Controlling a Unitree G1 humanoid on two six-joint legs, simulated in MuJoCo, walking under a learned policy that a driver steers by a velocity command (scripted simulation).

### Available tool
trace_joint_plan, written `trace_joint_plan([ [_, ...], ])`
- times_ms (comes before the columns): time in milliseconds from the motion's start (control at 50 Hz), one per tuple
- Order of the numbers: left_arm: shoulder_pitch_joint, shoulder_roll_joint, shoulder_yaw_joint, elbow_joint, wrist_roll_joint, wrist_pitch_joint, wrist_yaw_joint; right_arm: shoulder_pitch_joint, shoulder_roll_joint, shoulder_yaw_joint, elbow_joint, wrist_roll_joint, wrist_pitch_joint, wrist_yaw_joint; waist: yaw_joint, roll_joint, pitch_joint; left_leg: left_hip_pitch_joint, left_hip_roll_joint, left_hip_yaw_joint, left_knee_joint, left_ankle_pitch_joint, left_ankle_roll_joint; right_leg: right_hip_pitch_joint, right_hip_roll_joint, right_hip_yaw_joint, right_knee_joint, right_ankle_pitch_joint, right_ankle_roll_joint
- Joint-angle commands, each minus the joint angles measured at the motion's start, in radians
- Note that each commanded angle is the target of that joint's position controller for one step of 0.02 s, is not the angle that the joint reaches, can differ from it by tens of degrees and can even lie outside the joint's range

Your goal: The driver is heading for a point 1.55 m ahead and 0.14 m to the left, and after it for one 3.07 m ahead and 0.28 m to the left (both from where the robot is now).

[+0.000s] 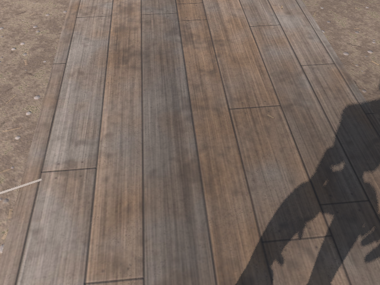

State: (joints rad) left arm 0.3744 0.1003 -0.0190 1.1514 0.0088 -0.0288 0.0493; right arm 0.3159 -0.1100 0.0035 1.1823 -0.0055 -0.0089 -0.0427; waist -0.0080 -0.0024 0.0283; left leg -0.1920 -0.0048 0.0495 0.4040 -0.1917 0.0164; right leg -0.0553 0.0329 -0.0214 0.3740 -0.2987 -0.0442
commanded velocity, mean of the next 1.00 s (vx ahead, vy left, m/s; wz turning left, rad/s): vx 0.38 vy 0.00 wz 0.00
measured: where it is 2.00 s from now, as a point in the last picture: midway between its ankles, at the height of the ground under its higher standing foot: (183, 182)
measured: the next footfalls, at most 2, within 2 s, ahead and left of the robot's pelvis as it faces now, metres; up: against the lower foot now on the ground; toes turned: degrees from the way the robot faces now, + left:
left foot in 0.34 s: +0.17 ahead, +0.14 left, +0.00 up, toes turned +5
right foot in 0.84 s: +0.52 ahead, -0.02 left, +0.00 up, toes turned -5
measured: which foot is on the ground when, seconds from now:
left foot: down 0.00-0.10, up 0.12-0.32, down 0.34-0.86, up 0.88-1.00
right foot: down 0.00-0.36, up 0.38-0.82, down 0.84-1.00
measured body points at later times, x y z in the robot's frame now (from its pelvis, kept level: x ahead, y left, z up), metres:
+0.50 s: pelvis +0.15 +0.06 +0.00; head +0.16 +0.08 +0.45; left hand +0.14 +0.30 -0.16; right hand +0.13 -0.18 -0.15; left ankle +0.13 +0.13 -0.74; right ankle +0.08 -0.06 -0.66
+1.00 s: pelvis +0.43 +0.03 -0.01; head +0.46 +0.03 +0.44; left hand +0.48 +0.28 -0.15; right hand +0.44 -0.21 -0.16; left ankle +0.33 +0.15 -0.64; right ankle +0.48 -0.02 -0.74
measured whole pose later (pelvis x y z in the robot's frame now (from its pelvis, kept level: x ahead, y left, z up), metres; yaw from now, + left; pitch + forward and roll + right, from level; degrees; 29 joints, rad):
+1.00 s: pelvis +0.43 +0.03 -0.01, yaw +0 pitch +0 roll -1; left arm 0.24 0.20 0.07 1.02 0.02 -0.08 -0.01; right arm 0.32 -0.19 -0.05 1.02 -0.02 -0.08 0.00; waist 0.00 0.02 0.07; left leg -0.39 0.03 0.01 1.21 -0.30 0.10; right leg -0.27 0.08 -0.14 0.43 -0.16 -0.12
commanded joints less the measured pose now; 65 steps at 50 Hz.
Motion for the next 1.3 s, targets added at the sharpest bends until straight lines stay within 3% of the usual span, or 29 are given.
trace_joint_plan([
  [20,0.114,0.058,0.007,0.005,0.001,-0.002,0.001,0.087,-0.057,-0.006,0.002,-0.001,-0.001,-0.001,0.003,-0.005,0.053,0.048,0.094,-0.098,-0.045,0.09,0.026,-0.108,-0.12,0.099,-0.092,0.132,-0.022],
  [80,0.144,0.117,0.035,0.002,0.004,0.009,-0.003,0.055,-0.072,-0.019,-0.023,-0.009,0.006,0.008,0.026,-0.081,0.109,-0.075,0.006,-0.021,0.087,-0.233,0.041,-0.132,-0.132,0.181,-0.142,-0.308,-0.085],
  [120,0.201,0.154,0.055,0.007,0.002,0.014,-0.006,-0.011,-0.053,-0.018,-0.071,-0.028,0.001,0.023,0.062,-0.141,0.218,-0.277,-0.017,0.049,0.24,-0.278,0.042,-0.115,-0.265,0.349,-0.246,-0.533,-0.163],
  [180,0.228,0.155,0.065,0.008,0.021,-0.005,-0.01,-0.1,-0.074,-0.029,-0.146,-0.03,-0.028,0.041,0.076,-0.11,0.26,-0.463,0.056,0.007,0.411,-0.267,0.055,-0.03,-0.354,0.427,-0.278,-0.378,-0.226],
  [260,0.183,0.169,0.072,-0.013,0.019,-0.037,-0.015,-0.127,-0.094,-0.048,-0.201,-0.011,-0.06,0.062,0.04,-0.087,0.191,-0.392,0.057,0.012,0.311,-0.199,0.057,0.022,-0.309,0.294,-0.222,-0.086,-0.191],
  [280,0.164,0.176,0.073,-0.019,0.016,-0.042,-0.017,-0.106,-0.092,-0.052,-0.205,-0.007,-0.061,0.065,0.02,-0.095,0.175,-0.308,0.041,0.03,0.266,-0.165,0.06,-0.02,-0.294,0.255,-0.199,-0.035,-0.178],
  [320,0.099,0.183,0.074,-0.038,0.004,-0.048,-0.023,0.064,-0.08,-0.063,-0.152,0.001,-0.063,0.065,-0.072,-0.067,0.125,0.036,-0.035,0.092,0.132,-0.057,0.065,-0.204,-0.222,0.144,-0.067,0.107,-0.132],
  [340,0.1,0.171,0.067,-0.042,0.008,-0.057,-0.029,0.201,-0.115,-0.084,-0.105,0.0,-0.067,0.056,-0.126,-0.003,0.058,0.244,-0.038,0.062,0.096,-0.065,0.073,-0.293,-0.165,0.075,0.11,0.22,-0.104],
  [360,0.075,0.112,0.048,-0.081,0.001,-0.063,-0.04,0.361,-0.217,-0.11,-0.087,-0.019,-0.074,0.04,-0.192,0.209,-0.028,0.399,0.217,-0.302,-0.095,-0.331,0.135,-0.447,-0.05,-0.05,0.464,0.109,-0.042],
  [380,0.094,0.102,0.052,-0.112,0.008,-0.065,-0.049,0.433,-0.267,-0.118,-0.056,-0.017,-0.059,0.042,-0.166,0.336,-0.058,0.418,0.387,-0.711,-0.276,-0.481,0.224,-0.608,0.045,-0.037,0.732,-0.237,-0.037],
  [400,0.038,0.127,0.06,-0.126,0.028,-0.057,-0.055,0.286,-0.221,-0.102,-0.087,-0.017,-0.048,0.039,-0.084,0.163,0.042,0.286,0.382,-0.667,-0.272,-0.571,0.214,-0.649,-0.05,0.04,0.855,-0.169,-0.061],
  [420,-0.004,0.115,0.057,-0.139,0.027,-0.061,-0.066,0.165,-0.191,-0.092,-0.131,-0.015,-0.052,0.043,-0.05,0.06,0.099,0.177,0.356,-0.564,-0.271,-0.471,0.198,-0.645,-0.088,0.05,0.856,-0.055,-0.07],
  [440,-0.006,0.099,0.057,-0.136,0.019,-0.065,-0.071,0.103,-0.178,-0.084,-0.15,-0.014,-0.061,0.046,-0.014,0.016,0.106,0.115,0.311,-0.45,-0.283,-0.316,0.179,-0.599,-0.115,0.053,0.813,0.02,-0.068],
  [520,0.004,0.106,0.071,-0.138,0.026,-0.032,-0.079,0.154,-0.125,-0.053,-0.12,-0.007,-0.093,0.036,0.032,0.049,0.082,0.111,0.223,-0.219,-0.283,0.065,0.155,-0.559,-0.123,0.005,0.727,0.092,-0.034],
  [600,-0.193,0.108,0.072,-0.209,0.023,-0.019,-0.085,0.228,-0.131,-0.042,-0.1,-0.01,-0.1,0.033,0.005,0.059,0.112,0.154,0.205,-0.134,-0.287,0.279,0.167,-0.671,-0.119,-0.042,0.595,0.175,-0.007],
  [720,-0.41,0.102,0.061,-0.294,0.008,-0.025,-0.088,0.264,-0.142,-0.037,-0.09,-0.009,-0.109,0.026,-0.026,0.09,0.131,0.184,0.196,-0.059,-0.276,0.483,0.162,-0.549,-0.062,-0.104,0.26,0.277,-0.029],
  [780,-0.367,0.131,0.075,-0.294,0.01,-0.034,-0.076,0.237,-0.166,-0.043,-0.089,-0.014,-0.111,0.021,0.015,0.092,0.09,0.267,0.218,-0.033,-0.165,0.77,0.151,-0.438,-0.018,-0.116,0.203,0.218,-0.083],
  [820,-0.153,0.168,0.098,-0.226,0.01,-0.046,-0.061,0.212,-0.192,-0.052,-0.09,-0.02,-0.103,0.017,0.104,0.094,-0.031,0.295,0.207,-0.011,0.101,0.949,0.13,-0.225,0.037,-0.123,0.163,0.163,-0.122],
  [840,0.003,0.197,0.114,-0.176,0.022,-0.054,-0.052,0.201,-0.195,-0.053,-0.095,-0.014,-0.098,0.019,0.168,0.075,-0.11,0.191,0.176,0.008,0.311,0.815,0.116,-0.013,0.005,-0.087,0.109,0.182,-0.144],
  [860,0.154,0.288,0.139,-0.153,0.046,-0.058,-0.044,0.225,-0.148,-0.042,-0.122,-0.006,-0.096,0.025,0.197,-0.035,-0.235,-0.006,0.111,0.044,0.639,0.401,0.106,0.213,-0.245,0.194,0.095,0.038,-0.191],
  [880,0.139,0.327,0.151,-0.156,0.034,-0.046,-0.055,0.338,-0.074,-0.04,-0.127,0.035,-0.095,0.042,0.12,-0.252,-0.343,-0.333,-0.094,-0.008,1.01,-0.315,0.074,0.399,-0.472,0.746,-0.096,-0.069,-0.348],
  [900,0.005,0.29,0.142,-0.178,0.009,-0.038,-0.063,0.231,-0.153,-0.055,-0.148,0.011,-0.09,0.039,0.084,-0.079,-0.226,-0.433,-0.01,-0.105,1.037,-0.227,0.095,0.28,-0.418,0.674,-0.145,-0.167,-0.308],
  [920,-0.08,0.219,0.121,-0.191,0.002,-0.044,-0.065,0.118,-0.158,-0.058,-0.181,0.0,-0.093,0.042,0.072,-0.023,-0.098,-0.45,0.032,-0.1,0.985,-0.139,0.098,0.133,-0.386,0.516,-0.163,-0.123,-0.271],
  [940,-0.106,0.17,0.107,-0.181,0.008,-0.055,-0.066,0.09,-0.138,-0.057,-0.185,-0.003,-0.095,0.043,0.039,0.034,-0.02,-0.407,0.067,-0.098,0.911,-0.094,0.097,0.005,-0.346,0.41,-0.195,0.014,-0.236],
  [980,-0.083,0.122,0.086,-0.15,0.008,-0.07,-0.055,0.119,-0.096,-0.055,-0.178,-0.031,-0.069,0.051,-0.017,0.01,0.005,-0.304,0.1,-0.098,0.812,-0.077,0.081,-0.12,-0.275,0.261,-0.218,0.156,-0.186],
  [1040,-0.01,0.154,0.085,-0.123,0.005,-0.089,-0.049,0.078,-0.093,-0.058,-0.198,-0.036,-0.042,0.062,-0.034,-0.019,0.028,-0.334,0.109,-0.067,0.727,-0.052,0.055,-0.133,-0.245,0.173,-0.237,0.296,-0.184],
  [1120,0.063,0.17,0.08,-0.115,0.002,-0.087,-0.05,-0.121,-0.119,-0.059,-0.269,-0.028,-0.032,0.072,0.003,-0.036,0.071,-0.467,0.127,-0.022,0.55,0.099,0.023,-0.074,-0.211,0.104,-0.273,0.365,-0.162],
  [1180,0.115,0.166,0.072,-0.107,0.0,-0.087,-0.05,-0.239,-0.109,-0.05,-0.308,-0.017,-0.035,0.075,0.034,-0.049,0.079,-0.459,0.104,0.014,0.378,0.185,0.013,-0.029,-0.191,0.06,-0.264,0.464,-0.137],
  [1300,0.197,0.179,0.07,-0.074,0.013,-0.083,-0.035,-0.378,-0.118,-0.046,-0.359,-0.014,-0.049,0.073,0.069,-0.07,0.092,-0.459,0.057,0.046,0.196,0.164,0.056,0.165,-0.237,0.042,-0.2,0.626,-0.147],
])
Velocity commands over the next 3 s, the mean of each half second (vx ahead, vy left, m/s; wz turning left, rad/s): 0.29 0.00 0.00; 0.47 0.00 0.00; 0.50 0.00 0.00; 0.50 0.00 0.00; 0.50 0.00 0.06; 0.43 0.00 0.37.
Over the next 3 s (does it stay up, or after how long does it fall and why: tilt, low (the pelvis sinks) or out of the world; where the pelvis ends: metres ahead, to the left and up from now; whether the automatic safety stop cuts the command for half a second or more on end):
stays up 1.51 0.09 0.00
